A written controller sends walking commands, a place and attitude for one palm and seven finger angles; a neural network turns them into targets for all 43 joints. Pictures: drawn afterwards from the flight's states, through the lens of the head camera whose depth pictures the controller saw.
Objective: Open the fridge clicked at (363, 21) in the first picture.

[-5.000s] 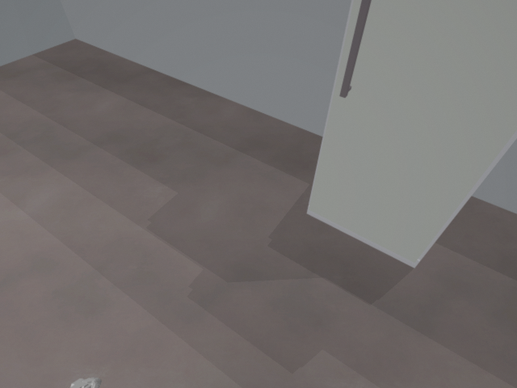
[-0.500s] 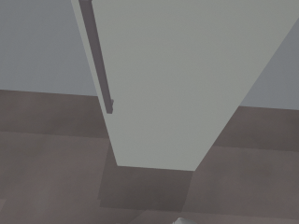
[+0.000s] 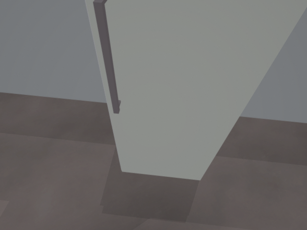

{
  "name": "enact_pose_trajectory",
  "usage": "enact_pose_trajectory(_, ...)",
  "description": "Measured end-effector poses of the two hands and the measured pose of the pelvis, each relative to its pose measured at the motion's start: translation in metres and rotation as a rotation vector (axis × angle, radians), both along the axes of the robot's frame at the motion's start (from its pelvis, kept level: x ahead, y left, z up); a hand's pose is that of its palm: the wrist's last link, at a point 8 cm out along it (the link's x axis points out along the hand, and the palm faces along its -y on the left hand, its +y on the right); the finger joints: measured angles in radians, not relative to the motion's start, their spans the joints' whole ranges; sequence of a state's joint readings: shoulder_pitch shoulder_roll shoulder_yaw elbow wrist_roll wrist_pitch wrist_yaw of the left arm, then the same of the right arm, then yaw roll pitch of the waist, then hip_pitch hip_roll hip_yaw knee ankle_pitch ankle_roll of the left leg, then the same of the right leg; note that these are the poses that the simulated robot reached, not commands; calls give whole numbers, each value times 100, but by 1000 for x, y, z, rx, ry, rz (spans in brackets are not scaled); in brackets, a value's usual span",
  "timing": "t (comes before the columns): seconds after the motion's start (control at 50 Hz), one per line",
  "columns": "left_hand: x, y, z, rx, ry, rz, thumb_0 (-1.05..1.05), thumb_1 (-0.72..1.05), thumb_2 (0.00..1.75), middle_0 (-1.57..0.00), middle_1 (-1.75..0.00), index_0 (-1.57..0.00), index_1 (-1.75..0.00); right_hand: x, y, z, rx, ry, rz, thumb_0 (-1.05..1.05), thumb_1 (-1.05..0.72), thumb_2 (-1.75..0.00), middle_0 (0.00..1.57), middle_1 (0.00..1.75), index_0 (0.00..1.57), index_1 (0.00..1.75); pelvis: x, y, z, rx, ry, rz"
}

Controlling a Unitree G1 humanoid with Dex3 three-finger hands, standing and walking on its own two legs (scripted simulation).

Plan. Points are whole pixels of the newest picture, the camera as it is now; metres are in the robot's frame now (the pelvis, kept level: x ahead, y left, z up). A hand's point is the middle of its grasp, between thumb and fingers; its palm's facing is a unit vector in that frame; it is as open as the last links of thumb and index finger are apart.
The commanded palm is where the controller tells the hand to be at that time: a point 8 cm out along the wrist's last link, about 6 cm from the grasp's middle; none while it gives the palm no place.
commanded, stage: come to a stop and stand still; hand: left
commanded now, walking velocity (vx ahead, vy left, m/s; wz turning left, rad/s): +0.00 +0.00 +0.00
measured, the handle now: (111, 66) +0.52 +0.17 +0.15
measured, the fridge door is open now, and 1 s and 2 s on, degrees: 0 0 0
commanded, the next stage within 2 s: look again from close up in 0.64 s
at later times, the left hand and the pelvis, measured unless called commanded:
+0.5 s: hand out of the picture +0.00 +0.15 -0.17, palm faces +0.02 -0.99 -0.16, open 7.4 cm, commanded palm none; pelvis +0.01 +0.00 +0.01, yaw -2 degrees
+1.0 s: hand out of the picture +0.01 +0.18 -0.17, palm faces +0.03 -0.97 -0.23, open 7.4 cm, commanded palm none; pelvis -0.02 -0.01 +0.00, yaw +0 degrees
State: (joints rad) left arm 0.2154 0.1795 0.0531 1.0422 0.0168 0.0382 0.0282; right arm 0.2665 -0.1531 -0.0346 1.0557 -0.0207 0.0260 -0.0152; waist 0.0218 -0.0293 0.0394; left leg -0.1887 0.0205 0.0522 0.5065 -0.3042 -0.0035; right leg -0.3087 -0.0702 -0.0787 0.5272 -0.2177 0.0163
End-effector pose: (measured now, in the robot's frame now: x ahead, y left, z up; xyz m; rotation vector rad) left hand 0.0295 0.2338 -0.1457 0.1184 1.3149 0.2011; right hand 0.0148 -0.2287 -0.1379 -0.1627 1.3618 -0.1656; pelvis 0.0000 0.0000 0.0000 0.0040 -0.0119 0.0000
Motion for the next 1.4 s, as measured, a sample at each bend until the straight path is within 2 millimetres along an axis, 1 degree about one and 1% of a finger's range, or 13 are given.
enact_pose_trajectory(0.04,-9,2,0,-7,28,-1,1,91,90,-20,-30,-20,-30,-4,9,2,6,4,1,1,-91,-90,19,30,20,30,0,3,3,3,-2,-4)
enact_pose_trajectory(0.12,-25,3,0,-13,68,-8,1,91,90,-20,-30,-20,-30,-11,16,1,14,16,-6,1,-93,-90,20,30,20,30,0,6,4,9,-16,-13)
enact_pose_trajectory(0.22,-41,-3,4,-18,118,-14,1,91,90,-20,-30,-20,-30,-14,20,-2,34,24,-18,2,-93,-90,20,30,20,30,3,7,6,6,-20,-20)
enact_pose_trajectory(0.3,-48,-11,5,-25,146,-17,1,91,90,-20,-30,-20,-30,-17,20,-3,45,33,-27,1,-93,-90,20,30,20,30,6,5,7,6,-16,-24)
enact_pose_trajectory(0.4,-47,-23,5,-39,158,-23,1,91,90,-20,-30,-20,-30,-20,21,-4,57,50,-37,1,-92,-90,19,30,20,30,9,0,7,5,-12,-27)
enact_pose_trajectory(0.52,-36,-34,2,-37,128,-46,1,91,90,-20,-30,-20,-30,-23,19,-6,67,57,-40,1,-91,-90,19,30,20,30,10,-5,5,-3,-8,-26)
enact_pose_trajectory(0.66,-26,-21,0,0,54,-63,2,91,90,-20,-30,-20,-30,-16,10,-11,47,-38,-39,1,-92,-90,19,30,20,30,3,-5,-1,8,-42,-9)
enact_pose_trajectory(0.74,-18,-15,4,18,-5,-65,1,91,90,-20,-30,-20,-30,-14,6,-11,49,-67,-21,1,-92,-90,19,30,20,30,-3,-7,-1,10,-50,-9)
enact_pose_trajectory(0.82,-16,-10,9,31,-37,-68,1,91,90,-20,-30,-20,-30,-17,1,-9,45,-81,-12,1,-92,-90,19,30,20,30,-8,-8,0,12,-48,-10)
enact_pose_trajectory(0.96,-23,-9,12,38,-42,-64,1,91,90,-20,-30,-20,-30,-33,-7,-6,34,-55,-5,1,-91,-90,19,30,20,30,-16,-11,2,14,-47,-4)
enact_pose_trajectory(1.16,-45,-16,9,18,14,-50,1,91,90,-20,-30,-20,-30,-57,-14,-5,25,20,-9,1,-91,-90,19,30,20,30,-21,-15,3,14,-41,-1)
enact_pose_trajectory(1.26,-52,-22,8,8,32,-43,1,90,90,-20,-30,-20,-30,-62,-14,-5,30,35,-10,1,-91,-90,19,30,20,30,-22,-17,3,13,-44,0)
enact_pose_trajectory(1.4,-56,-28,6,-2,38,-38,1,90,90,-20,-30,-20,-30,-60,-9,-6,42,32,-10,0,-91,-90,19,30,20,30,-23,-19,4,13,-46,-1)
